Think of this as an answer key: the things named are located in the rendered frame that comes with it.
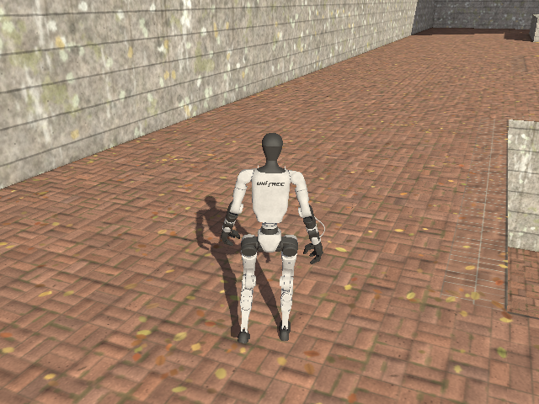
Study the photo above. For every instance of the left robot forearm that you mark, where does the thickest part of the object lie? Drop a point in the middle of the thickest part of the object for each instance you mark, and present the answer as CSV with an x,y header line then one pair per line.
x,y
229,220

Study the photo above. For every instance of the left robot thigh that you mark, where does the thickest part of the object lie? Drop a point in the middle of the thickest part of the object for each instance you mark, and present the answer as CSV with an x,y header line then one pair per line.
x,y
249,248

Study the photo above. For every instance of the right robot forearm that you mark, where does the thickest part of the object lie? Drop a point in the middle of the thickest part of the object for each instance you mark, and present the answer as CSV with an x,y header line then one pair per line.
x,y
312,229

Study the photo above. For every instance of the robot left hand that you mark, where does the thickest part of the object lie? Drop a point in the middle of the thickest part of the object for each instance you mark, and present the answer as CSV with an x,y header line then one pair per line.
x,y
232,233

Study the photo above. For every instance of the robot torso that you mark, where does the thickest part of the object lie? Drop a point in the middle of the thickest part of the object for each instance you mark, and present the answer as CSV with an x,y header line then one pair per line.
x,y
270,194

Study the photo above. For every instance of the robot right hand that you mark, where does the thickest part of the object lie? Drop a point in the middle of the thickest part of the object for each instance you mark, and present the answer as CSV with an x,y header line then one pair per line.
x,y
318,251

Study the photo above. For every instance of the robot left upper arm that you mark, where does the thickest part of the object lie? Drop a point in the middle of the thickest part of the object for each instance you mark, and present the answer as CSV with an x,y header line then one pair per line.
x,y
245,176

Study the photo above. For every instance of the robot right upper arm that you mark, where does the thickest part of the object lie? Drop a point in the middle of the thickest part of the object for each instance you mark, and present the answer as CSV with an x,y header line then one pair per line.
x,y
301,193

